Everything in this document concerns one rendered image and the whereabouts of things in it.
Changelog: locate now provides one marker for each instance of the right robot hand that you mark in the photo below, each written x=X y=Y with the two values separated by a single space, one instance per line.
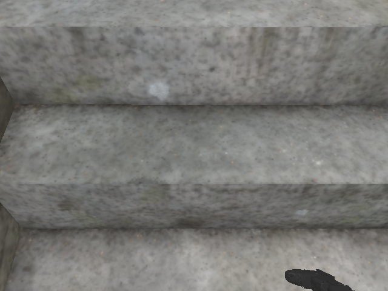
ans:
x=315 y=280

